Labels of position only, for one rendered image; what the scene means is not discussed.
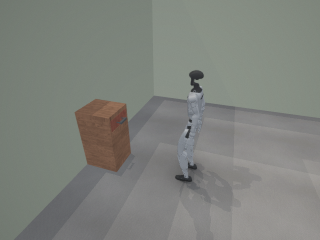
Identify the right robot thigh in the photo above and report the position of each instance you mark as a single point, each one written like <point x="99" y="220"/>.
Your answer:
<point x="189" y="146"/>

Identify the cabinet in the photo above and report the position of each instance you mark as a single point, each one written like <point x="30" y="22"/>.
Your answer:
<point x="102" y="147"/>

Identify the drawer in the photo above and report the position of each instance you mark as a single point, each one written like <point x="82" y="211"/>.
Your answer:
<point x="118" y="118"/>

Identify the left robot hand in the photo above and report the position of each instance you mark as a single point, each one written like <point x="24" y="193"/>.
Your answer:
<point x="190" y="142"/>

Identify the robot right forearm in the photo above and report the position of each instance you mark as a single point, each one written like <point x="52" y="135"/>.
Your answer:
<point x="201" y="114"/>

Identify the right robot upper arm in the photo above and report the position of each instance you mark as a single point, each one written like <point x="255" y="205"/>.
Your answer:
<point x="203" y="100"/>

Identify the handle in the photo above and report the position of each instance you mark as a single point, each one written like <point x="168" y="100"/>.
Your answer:
<point x="122" y="121"/>

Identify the right robot hand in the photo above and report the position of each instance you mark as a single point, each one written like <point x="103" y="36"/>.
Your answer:
<point x="200" y="125"/>

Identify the robot left forearm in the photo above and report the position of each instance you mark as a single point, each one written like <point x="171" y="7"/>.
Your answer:
<point x="194" y="125"/>

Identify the right robot shin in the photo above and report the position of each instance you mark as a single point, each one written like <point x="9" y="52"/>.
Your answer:
<point x="190" y="155"/>

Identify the left robot upper arm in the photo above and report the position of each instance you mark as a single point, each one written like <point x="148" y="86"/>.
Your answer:
<point x="193" y="100"/>

